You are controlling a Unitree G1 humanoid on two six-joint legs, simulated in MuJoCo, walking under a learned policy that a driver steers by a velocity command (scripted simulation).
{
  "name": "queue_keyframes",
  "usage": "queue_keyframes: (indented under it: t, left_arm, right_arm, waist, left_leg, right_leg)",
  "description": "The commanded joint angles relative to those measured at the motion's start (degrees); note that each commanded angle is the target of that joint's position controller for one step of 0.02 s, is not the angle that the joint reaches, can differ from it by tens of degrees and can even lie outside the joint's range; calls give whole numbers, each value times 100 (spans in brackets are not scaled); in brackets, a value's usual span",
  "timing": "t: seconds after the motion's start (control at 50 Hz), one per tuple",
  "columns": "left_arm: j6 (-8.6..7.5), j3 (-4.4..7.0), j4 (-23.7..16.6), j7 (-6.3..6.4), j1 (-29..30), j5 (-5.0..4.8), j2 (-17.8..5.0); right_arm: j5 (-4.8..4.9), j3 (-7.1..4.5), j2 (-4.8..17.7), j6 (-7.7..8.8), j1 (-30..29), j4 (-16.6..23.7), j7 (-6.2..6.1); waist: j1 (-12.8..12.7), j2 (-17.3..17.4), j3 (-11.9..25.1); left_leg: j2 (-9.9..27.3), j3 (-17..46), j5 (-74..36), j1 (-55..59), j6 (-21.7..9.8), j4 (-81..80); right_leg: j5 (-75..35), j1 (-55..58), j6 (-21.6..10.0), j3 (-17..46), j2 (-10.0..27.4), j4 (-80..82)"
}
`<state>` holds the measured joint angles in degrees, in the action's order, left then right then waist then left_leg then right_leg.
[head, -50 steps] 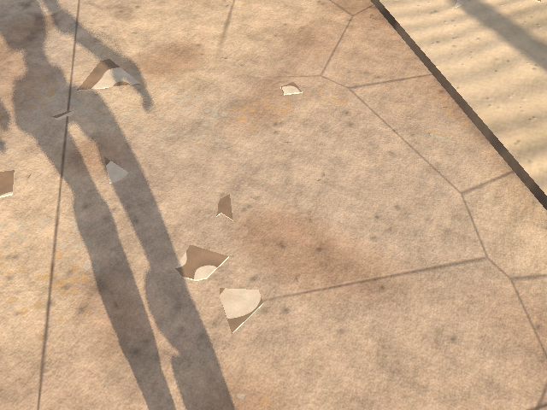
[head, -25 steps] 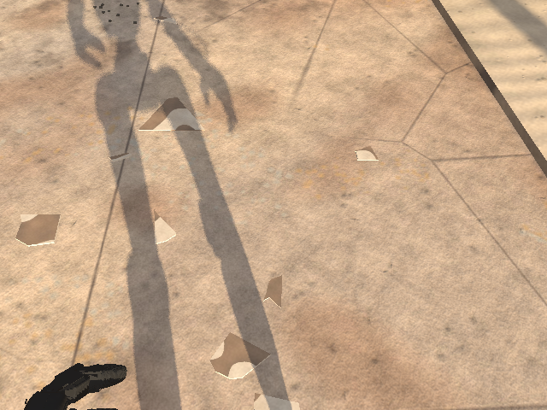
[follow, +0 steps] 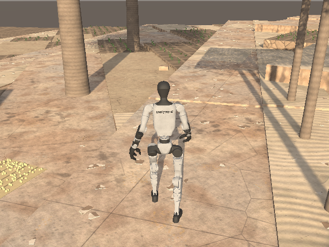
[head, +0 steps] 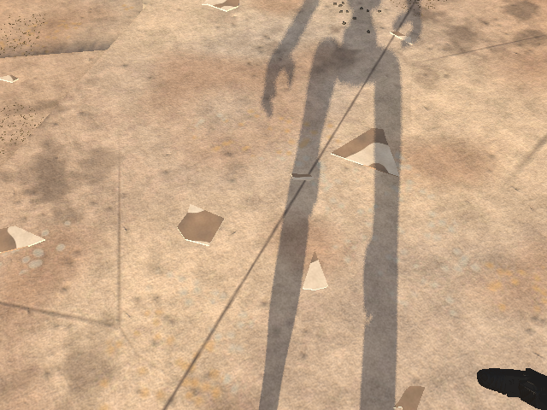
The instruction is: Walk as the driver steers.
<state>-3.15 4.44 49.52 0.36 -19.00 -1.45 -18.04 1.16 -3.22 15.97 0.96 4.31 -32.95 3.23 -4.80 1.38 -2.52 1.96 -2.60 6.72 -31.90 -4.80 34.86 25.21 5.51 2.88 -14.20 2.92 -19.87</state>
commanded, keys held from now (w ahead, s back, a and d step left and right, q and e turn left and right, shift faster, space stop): w+q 0.04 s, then w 0.58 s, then w+e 0.38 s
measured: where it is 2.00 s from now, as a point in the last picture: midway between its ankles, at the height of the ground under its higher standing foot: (352, 198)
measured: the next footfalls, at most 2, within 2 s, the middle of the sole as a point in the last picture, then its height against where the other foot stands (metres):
left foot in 0.02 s outside the picture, level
right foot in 0.52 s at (344, 390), level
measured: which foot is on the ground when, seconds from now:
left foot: up 0.00-0.00, down 0.02-0.54, up 0.56-1.00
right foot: down 0.00-0.02, up 0.04-0.50, down 0.52-1.00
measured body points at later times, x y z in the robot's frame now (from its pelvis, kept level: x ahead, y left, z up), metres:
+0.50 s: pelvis +0.30 +0.00 +0.01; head +0.32 +0.00 +0.46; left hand +0.48 +0.26 -0.08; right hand +0.36 -0.29 -0.11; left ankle +0.14 +0.10 -0.72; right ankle +0.46 -0.10 -0.71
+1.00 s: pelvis +0.57 +0.03 +0.01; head +0.60 +0.03 +0.46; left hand +0.56 +0.32 -0.11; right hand +0.82 -0.20 -0.05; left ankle +0.71 +0.16 -0.71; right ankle +0.46 -0.10 -0.72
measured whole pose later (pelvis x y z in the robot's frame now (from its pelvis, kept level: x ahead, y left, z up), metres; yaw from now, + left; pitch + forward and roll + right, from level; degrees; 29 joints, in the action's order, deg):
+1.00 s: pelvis +0.57 +0.03 +0.01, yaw -1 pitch +2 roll -1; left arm -2.5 3.5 48.3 0.6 -23.8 -1.5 -16.7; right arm 0.6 -1.9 15.1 6.0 1.4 -37.9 1.3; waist -6.1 1.6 -0.6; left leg 1.1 3.8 0.8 -27.9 1.2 26.5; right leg 21.0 -2.6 -1.3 6.7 -3.2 -21.5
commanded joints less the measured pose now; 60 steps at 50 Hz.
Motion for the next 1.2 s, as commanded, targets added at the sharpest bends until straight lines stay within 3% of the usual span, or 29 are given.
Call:
queue_keyframes:
  t: [0.02,0.04,0.06,0.08,0.1,0.12,0.16,0.2,0.32,0.42,0.48,0.52,0.54,0.56,0.58,0.6,0.64,0.72,0.82,0.9,0.98,1.0,1.02,1.04,1.06,1.08,1.1,1.14,1.2]
  left_arm:
    - [-6,186,-426,93,250,40,-1003]
    - [-137,-112,-781,-5,-350,311,-116]
    - [-354,-91,-808,-94,116,118,-512]
    - [-447,3,-930,-142,682,-129,-828]
    - [-491,-45,-971,-120,798,-100,-727]
    - [-480,-37,-893,-82,806,44,-711]
    - [-344,-2,-790,-90,549,111,-712]
    - [-230,-43,-734,-84,478,159,-520]
    - [-232,-183,-982,-148,1581,147,-195]
    - [-294,-160,-1202,-280,2141,82,-323]
    - [-323,-98,-1168,-322,1825,101,-467]
    - [-335,97,-826,-257,539,146,-836]
    - [-325,194,-729,-228,-343,205,-1279]
    - [-281,241,-546,-273,-667,161,-1422]
    - [-272,99,-585,-271,-590,29,-889]
    - [-251,34,-648,-237,-157,49,-708]
    - [-227,-36,-737,-228,406,177,-549]
    - [-270,-43,-704,-196,466,115,-536]
    - [-177,62,-562,-44,138,40,-766]
    - [-67,99,-425,7,-314,-19,-820]
    - [36,152,-450,64,-262,-10,-862]
    - [48,117,-482,64,-223,13,-744]
    - [36,16,-582,42,-159,68,-460]
    - [-27,-124,-777,40,-580,92,9]
    - [-87,-139,-884,30,-810,-30,-101]
    - [-74,10,-832,33,-503,-109,-637]
    - [-43,49,-897,28,-95,-80,-718]
    - [37,81,-970,3,130,-7,-571]
    - [180,40,-1075,-43,173,-18,-263]
  right_arm:
    - [19,-612,1296,-34,2101,-118,-144]
    - [76,-694,2015,1,1926,-90,-204]
    - [37,-537,1534,94,2158,90,-178]
    - [-38,-420,1177,174,2007,-45,-151]
    - [-27,-368,1043,217,1671,-62,-155]
    - [-47,-295,845,227,1262,-32,-166]
    - [-156,-211,671,263,913,31,-193]
    - [-121,-219,748,327,938,-92,-222]
    - [-73,-239,915,337,1320,-461,-334]
    - [-17,-271,997,285,1768,-816,-328]
    - [-16,-304,1058,204,1745,-922,-367]
    - [-65,-228,917,152,1644,-890,-391]
    - [-205,-91,580,172,1944,-762,-407]
    - [-72,26,143,284,2601,-776,-366]
    - [30,-82,750,349,2091,-800,-338]
    - [102,-140,943,384,1455,-619,-319]
    - [-60,-139,831,404,1005,-514,-347]
    - [-142,-97,509,333,1215,-530,-361]
    - [-143,-3,305,408,175,-284,-329]
    - [-57,-8,354,509,-504,-129,-233]
    - [-26,-129,650,603,-249,-171,-200]
    - [-47,-210,785,617,248,-316,-230]
    - [-141,-306,1028,640,1000,-425,-276]
    - [-233,-435,1521,588,1736,-513,-320]
    - [-173,-411,1402,516,1940,-637,-276]
    - [-128,-284,933,503,1619,-583,-277]
    - [-120,-216,719,484,1335,-565,-291]
    - [-169,-124,433,484,846,-632,-282]
    - [-170,-176,511,562,684,-761,-290]
  waist:
    - [1468,-228,1229]
    - [713,1478,1694]
    - [1145,893,2640]
    - [1245,522,1781]
    - [1005,181,1220]
    - [768,-8,854]
    - [440,162,673]
    - [364,116,558]
    - [764,152,121]
    - [947,239,-112]
    - [710,401,29]
    - [56,287,932]
    - [-109,-511,1884]
    - [134,-2073,2460]
    - [-122,-1306,2011]
    - [-103,-886,1197]
    - [190,-413,447]
    - [529,-597,381]
    - [260,-504,128]
    - [25,-559,68]
    - [339,-761,183]
    - [599,-731,432]
    - [969,-496,1071]
    - [1022,732,2014]
    - [929,1835,2280]
    - [980,1057,1470]
    - [946,664,925]
    - [664,533,355]
    - [495,518,159]
  left_leg:
    - [-293,271,-27,3459,-609,-351]
    - [1307,3463,584,5462,-1667,-649]
    - [1795,5046,1559,5760,-1986,-1597]
    - [1627,4149,1187,5194,-1615,-1750]
    - [1404,3422,657,4331,-1407,-1745]
    - [1208,2833,-76,3513,-1251,-1774]
    - [980,2284,-933,2580,-1194,-2042]
    - [918,1873,-1396,2183,-1234,-2250]
    - [528,992,-963,2014,-831,-2456]
    - [967,1285,-712,2860,-741,-2175]
    - [1124,1373,-1652,3346,-557,-1686]
    - [625,967,-2863,2979,-266,-78]
    - [109,706,-1209,1636,2,1804]
    - [-764,783,2555,-308,342,3468]
    - [-439,1245,2613,-981,297,3989]
    - [-136,1009,2055,-1266,256,3936]
    - [285,775,1278,-910,283,3316]
    - [419,654,946,-369,513,2455]
    - [215,574,-600,-174,766,471]
    - [-34,580,-1048,219,789,-372]
    - [-84,638,-467,952,550,-869]
    - [-95,550,-374,1710,400,-1048]
    - [432,961,-256,2982,108,-899]
    - [1749,2751,300,5050,-518,-941]
    - [2325,4557,1558,5377,-989,-1595]
    - [2105,4017,2146,4722,-796,-1773]
    - [1873,3154,1765,4037,-617,-1839]
    - [1450,2092,733,2978,-505,-2173]
    - [1336,1227,-97,2417,-569,-2569]
  right_leg:
    - [-5171,-1636,-497,175,938,-3184]
    - [446,-4354,-137,492,-158,-5328]
    - [917,-4961,-187,1848,-346,-6052]
    - [329,-5365,-298,1897,-51,-5981]
    - [-177,-5213,-356,1838,201,-5497]
    - [-459,-4857,-313,1804,400,-5031]
    - [-746,-4139,-229,1816,558,-4621]
    - [-961,-4008,-79,1698,546,-4208]
    - [-3130,-3884,25,1523,287,-1916]
    - [-2987,-4069,-249,1593,108,-1097]
    - [-2274,-3677,-516,1483,-36,-888]
    - [-2449,-1710,-860,1340,-129,-871]
    - [-2634,177,-1372,2739,1023,-1149]
    - [-1003,1622,-2140,5410,1922,-191]
    - [143,1426,-1911,5530,1799,221]
    - [55,659,-1673,4702,1648,327]
    - [-1179,-744,-1603,3777,1232,573]
    - [-2358,-1468,-1775,3093,902,966]
    - [-2550,-1691,-1567,2512,568,1059]
    - [-2299,-1546,-1474,2713,647,753]
    - [-2166,-1276,-1245,3206,811,94]
    - [-2446,-1418,-1109,3122,594,-388]
    - [-2246,-1914,-917,2876,233,-1557]
    - [-640,-3584,-536,2131,-509,-3539]
    - [971,-4760,-434,2133,-522,-4765]
    - [542,-5132,-421,2309,-187,-5269]
    - [66,-5129,-403,2143,9,-5298]
    - [-540,-4768,-344,2094,319,-4872]
    - [-937,-4479,-244,1983,457,-4563]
